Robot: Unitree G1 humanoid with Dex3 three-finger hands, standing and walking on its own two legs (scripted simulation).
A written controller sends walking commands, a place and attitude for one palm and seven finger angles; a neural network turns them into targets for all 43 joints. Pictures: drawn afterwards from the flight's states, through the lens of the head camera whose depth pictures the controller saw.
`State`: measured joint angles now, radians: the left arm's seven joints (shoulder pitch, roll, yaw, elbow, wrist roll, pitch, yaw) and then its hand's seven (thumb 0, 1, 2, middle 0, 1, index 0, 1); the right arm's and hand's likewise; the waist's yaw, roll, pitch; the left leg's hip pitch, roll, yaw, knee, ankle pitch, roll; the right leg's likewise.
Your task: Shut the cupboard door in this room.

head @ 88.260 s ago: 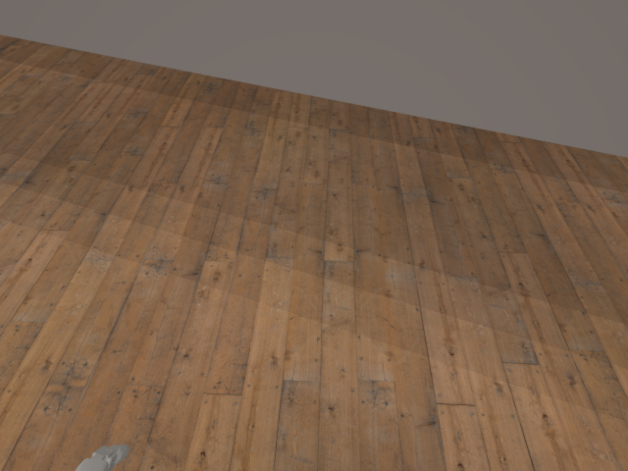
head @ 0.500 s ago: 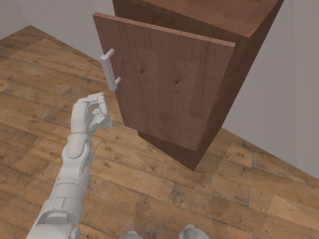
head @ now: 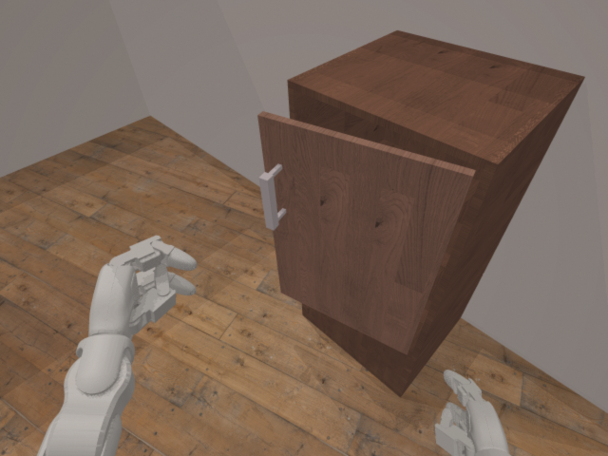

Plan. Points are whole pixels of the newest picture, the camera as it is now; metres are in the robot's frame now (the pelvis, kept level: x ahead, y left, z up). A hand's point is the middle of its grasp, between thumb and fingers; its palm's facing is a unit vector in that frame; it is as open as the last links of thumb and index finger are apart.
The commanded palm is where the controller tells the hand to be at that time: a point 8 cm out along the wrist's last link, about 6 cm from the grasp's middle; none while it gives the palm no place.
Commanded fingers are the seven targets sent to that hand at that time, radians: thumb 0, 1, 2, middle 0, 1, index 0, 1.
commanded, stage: draw the hand back to the body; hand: left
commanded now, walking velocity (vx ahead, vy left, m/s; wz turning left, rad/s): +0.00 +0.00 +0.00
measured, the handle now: (274, 197) +0.63 +0.13 -0.04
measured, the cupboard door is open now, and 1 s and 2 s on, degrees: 14 14 14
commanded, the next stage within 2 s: step back with the hand held close in 0.74 s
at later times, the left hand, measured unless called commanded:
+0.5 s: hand (40, 332) +0.18 +0.27 +0.17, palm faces +0.50 -0.76 -0.42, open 7.0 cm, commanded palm +0.14 +0.30 +0.18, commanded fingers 0.00 0.90 0.90 -0.20 -0.30 -0.20 -0.30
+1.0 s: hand (55, 331) +0.19 +0.26 +0.16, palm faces +0.44 -0.78 -0.45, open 7.4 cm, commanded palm +0.13 +0.30 +0.18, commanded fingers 0.00 0.90 0.90 -0.20 -0.30 -0.20 -0.30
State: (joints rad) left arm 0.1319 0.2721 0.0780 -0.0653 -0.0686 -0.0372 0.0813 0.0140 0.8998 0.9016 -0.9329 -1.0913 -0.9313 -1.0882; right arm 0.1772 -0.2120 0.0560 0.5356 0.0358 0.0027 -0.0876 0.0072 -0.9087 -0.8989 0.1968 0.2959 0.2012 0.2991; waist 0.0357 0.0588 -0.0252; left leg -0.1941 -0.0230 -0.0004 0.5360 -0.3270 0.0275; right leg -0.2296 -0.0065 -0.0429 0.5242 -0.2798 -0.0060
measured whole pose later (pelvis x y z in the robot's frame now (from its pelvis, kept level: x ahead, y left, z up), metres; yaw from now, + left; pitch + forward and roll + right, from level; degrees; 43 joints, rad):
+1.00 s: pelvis -0.01 +0.00 +0.01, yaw +0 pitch -1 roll -1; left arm 0.49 0.34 0.37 -0.34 -0.06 -0.14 0.12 0.01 0.89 0.90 -0.21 -0.30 -0.21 -0.30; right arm 0.20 -0.25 0.00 0.62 0.01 -0.07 -0.07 0.01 -0.91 -0.90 0.20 0.30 0.20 0.30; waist 0.02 0.09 -0.01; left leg -0.17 0.00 0.00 0.47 -0.28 0.02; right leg -0.18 0.02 -0.05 0.39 -0.20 -0.01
